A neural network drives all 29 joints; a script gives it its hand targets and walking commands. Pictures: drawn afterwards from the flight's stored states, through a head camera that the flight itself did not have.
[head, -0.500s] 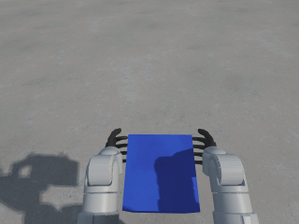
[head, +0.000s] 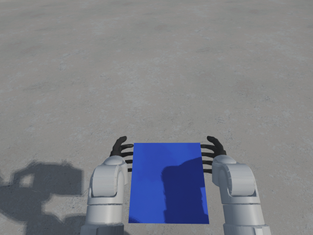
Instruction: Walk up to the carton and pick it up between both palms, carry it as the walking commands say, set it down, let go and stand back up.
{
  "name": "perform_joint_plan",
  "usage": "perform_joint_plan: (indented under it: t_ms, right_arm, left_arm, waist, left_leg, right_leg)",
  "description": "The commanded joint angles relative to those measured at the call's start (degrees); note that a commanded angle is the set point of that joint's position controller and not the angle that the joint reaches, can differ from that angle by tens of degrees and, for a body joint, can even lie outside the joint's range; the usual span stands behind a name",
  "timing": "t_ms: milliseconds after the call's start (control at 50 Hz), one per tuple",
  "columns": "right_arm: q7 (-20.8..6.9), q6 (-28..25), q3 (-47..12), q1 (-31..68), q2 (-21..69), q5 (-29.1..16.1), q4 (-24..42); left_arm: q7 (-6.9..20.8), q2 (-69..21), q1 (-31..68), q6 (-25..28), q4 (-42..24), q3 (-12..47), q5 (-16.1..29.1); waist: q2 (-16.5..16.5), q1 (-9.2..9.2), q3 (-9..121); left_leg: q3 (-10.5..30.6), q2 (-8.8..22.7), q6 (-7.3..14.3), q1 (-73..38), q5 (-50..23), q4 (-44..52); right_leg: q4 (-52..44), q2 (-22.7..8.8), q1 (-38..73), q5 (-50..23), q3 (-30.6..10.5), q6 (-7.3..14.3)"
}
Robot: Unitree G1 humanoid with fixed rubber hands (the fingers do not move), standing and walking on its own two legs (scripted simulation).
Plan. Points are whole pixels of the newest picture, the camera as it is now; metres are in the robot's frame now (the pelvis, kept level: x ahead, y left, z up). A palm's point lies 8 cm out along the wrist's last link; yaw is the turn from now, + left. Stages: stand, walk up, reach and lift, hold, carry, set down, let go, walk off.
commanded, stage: carry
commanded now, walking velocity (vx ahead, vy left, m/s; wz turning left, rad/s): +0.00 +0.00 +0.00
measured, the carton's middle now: (166, 187) +0.29 +0.00 -0.03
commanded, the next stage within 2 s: none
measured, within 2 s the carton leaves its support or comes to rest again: neither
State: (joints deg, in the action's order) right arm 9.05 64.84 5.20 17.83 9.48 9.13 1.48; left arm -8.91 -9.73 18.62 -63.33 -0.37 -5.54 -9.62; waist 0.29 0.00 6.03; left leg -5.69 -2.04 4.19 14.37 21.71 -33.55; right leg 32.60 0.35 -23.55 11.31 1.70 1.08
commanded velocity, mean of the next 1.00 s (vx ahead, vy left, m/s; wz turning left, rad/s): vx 0.00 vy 0.00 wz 0.00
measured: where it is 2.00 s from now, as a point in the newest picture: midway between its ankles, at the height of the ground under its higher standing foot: outside the picture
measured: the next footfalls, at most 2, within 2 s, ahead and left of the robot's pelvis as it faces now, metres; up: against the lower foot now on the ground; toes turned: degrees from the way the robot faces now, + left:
none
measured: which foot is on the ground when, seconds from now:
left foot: down 0.00-1.00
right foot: down 0.00-1.00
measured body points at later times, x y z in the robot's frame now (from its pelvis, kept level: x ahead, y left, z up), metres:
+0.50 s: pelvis +0.00 +0.00 +0.00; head -0.02 +0.00 +0.45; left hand +0.31 +0.13 +0.07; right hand +0.30 -0.13 +0.07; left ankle -0.04 +0.07 -0.73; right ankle +0.06 -0.11 -0.73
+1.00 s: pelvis +0.00 +0.00 +0.00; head -0.02 +0.00 +0.45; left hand +0.30 +0.13 +0.07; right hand +0.30 -0.13 +0.07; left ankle -0.04 +0.07 -0.73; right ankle +0.06 -0.11 -0.73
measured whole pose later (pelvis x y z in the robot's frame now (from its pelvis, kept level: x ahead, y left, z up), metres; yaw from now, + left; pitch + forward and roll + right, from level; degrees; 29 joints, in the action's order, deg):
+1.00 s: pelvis +0.00 +0.00 +0.00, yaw +0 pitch +2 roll +0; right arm 8.7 62.4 4.7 16.5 9.1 8.8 1.0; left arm -8.4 -9.2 16.9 -61.1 0.2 -5.0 -9.2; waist 0.5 0.1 6.1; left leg -6.1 -1.4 3.7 13.7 21.7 -33.2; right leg 32.2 0.2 -22.8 11.3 2.6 1.3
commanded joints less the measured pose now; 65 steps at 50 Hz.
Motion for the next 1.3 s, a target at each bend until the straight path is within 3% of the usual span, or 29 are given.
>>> perform_joint_plan:
  t_ms: [0, 1280]
  right_arm:
    - [-16.0, -3.0, -31.0, 28.9, 56.5, -22.1, 6.6]
    - [-15.4, -4.8, -30.9, 26.0, 55.3, -21.2, 7.0]
  left_arm:
    - [15.8, -57.8, 26.1, 1.8, -4.7, 30.8, 21.7]
    - [15.5, -55.7, 24.4, 3.8, -6.1, 30.9, 21.1]
  waist:
    - [0.1, -0.05, 16.9]
    - [0.1, 0.12, 16.2]
  left_leg:
    - [7.1, 9.1, -0.9, -3.0, -18.6, 5.3]
    - [6.6, 9.4, -0.8, -3.4, -17.2, 5.8]
  right_leg:
    - [-2.1, -6.7, 9.7, -11.8, -6.1, 3.7]
    - [-3.1, -7.0, 10.0, -11.8, -5.6, 3.8]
